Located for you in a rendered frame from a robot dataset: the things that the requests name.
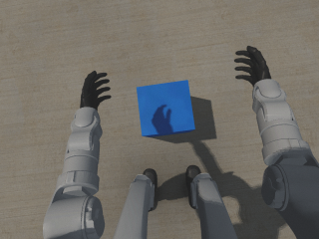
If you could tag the left robot shin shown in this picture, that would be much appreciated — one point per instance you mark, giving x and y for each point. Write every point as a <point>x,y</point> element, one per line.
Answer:
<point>141,177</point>

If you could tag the right robot forearm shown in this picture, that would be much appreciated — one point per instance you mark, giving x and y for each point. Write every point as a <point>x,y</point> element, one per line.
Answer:
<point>278,128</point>

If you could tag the robot left thigh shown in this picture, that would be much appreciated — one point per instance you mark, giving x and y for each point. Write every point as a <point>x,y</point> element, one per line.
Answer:
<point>133,221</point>

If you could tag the right robot upper arm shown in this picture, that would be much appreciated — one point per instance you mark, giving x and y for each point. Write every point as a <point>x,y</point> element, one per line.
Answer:
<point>293,190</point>

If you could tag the left robot upper arm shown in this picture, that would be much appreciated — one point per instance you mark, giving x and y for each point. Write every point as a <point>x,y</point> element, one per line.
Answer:
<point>75,218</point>

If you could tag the left robot forearm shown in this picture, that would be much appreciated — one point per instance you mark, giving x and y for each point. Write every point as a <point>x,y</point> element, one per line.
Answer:
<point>80,169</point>

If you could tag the right robot hand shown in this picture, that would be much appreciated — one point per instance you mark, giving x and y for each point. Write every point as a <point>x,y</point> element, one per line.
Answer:
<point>258,68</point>

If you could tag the carton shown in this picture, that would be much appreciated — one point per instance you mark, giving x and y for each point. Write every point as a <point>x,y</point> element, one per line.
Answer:
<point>165,109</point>

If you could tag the left robot hand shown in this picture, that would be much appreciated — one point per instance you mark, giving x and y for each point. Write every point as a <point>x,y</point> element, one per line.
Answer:
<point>89,95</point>

